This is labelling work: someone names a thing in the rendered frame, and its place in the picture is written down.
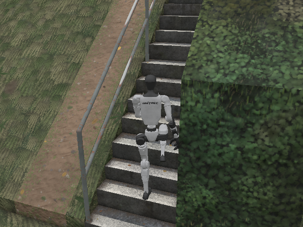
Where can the right robot forearm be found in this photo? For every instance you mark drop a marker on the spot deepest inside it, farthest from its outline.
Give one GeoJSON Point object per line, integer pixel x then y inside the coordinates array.
{"type": "Point", "coordinates": [173, 128]}

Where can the right robot hand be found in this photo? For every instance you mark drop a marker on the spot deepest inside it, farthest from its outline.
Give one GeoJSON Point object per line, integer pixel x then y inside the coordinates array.
{"type": "Point", "coordinates": [177, 142]}

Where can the robot right thigh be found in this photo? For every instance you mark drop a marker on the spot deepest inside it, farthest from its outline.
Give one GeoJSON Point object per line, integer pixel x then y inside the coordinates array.
{"type": "Point", "coordinates": [163, 132]}

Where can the left robot upper arm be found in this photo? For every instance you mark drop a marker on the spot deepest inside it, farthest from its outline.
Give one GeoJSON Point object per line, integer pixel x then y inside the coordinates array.
{"type": "Point", "coordinates": [136, 105]}

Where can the robot left shin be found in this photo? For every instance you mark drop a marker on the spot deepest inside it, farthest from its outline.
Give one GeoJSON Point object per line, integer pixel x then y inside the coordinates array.
{"type": "Point", "coordinates": [145, 178]}

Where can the right robot upper arm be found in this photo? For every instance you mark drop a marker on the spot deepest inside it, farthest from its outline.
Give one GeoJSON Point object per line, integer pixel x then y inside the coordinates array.
{"type": "Point", "coordinates": [167, 106]}

